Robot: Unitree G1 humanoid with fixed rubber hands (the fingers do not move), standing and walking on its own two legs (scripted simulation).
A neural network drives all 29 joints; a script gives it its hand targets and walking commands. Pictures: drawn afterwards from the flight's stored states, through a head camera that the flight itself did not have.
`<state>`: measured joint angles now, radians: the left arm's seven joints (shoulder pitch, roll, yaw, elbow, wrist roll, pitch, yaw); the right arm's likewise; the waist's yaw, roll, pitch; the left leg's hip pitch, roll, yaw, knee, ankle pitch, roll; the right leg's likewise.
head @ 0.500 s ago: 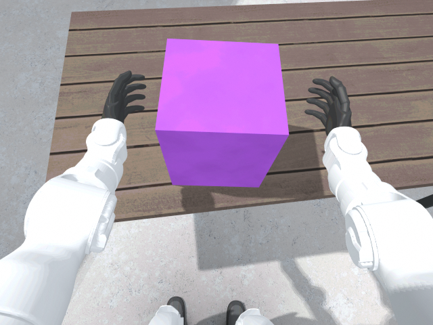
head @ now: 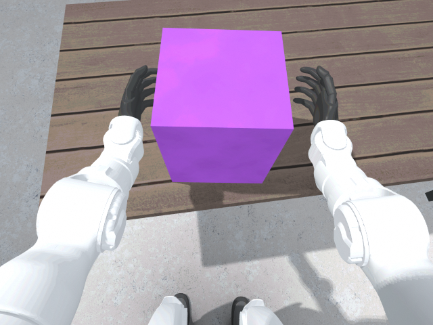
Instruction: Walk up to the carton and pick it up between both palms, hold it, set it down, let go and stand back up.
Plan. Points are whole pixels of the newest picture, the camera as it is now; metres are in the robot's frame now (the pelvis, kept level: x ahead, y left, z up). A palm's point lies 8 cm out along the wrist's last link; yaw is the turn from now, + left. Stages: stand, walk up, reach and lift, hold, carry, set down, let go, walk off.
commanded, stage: reach and lift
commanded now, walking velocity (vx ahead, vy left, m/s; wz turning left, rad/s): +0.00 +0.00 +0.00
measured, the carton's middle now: (219, 116) +0.52 +0.00 -0.03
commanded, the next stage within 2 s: none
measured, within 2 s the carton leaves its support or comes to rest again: neither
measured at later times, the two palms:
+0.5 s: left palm (138, 124) +0.46 +0.15 +0.03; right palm (312, 134) +0.44 -0.15 +0.04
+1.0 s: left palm (136, 127) +0.45 +0.15 +0.03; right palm (311, 134) +0.44 -0.15 +0.04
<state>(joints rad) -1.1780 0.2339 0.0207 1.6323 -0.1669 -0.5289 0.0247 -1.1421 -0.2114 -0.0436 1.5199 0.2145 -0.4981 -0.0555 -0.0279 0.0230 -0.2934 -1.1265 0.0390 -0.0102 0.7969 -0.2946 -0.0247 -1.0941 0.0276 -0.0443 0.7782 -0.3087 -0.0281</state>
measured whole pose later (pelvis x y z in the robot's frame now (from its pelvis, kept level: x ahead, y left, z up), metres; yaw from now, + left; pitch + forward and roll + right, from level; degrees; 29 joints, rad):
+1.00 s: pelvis +0.01 +0.00 +0.04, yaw +0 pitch +25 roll +0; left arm -0.92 0.02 0.65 1.23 0.46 -0.40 0.06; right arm -0.86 0.13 -0.86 1.03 -0.62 -0.42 -0.05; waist -0.02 -0.02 -0.11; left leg -0.75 0.04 0.02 0.51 -0.20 -0.02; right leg -0.73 0.01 -0.05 0.51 -0.22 -0.03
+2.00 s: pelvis +0.01 +0.00 +0.04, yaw +1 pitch +26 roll +0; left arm -0.90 0.01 0.61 1.20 0.45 -0.40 0.09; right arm -0.86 0.09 -0.83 1.12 -0.58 -0.49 -0.07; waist -0.03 0.00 -0.13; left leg -0.76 0.04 0.03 0.47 -0.17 -0.02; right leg -0.73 0.00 -0.09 0.46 -0.19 -0.03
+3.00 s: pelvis -0.01 +0.00 +0.04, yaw +1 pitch +20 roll -1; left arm -0.90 0.10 0.29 1.50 0.05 -0.49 0.13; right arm -0.84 0.00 -0.51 1.31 -0.33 -0.46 -0.15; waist -0.03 0.04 -0.21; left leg -0.70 0.05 0.03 0.53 -0.17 -0.01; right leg -0.67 0.01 -0.09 0.50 -0.19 -0.03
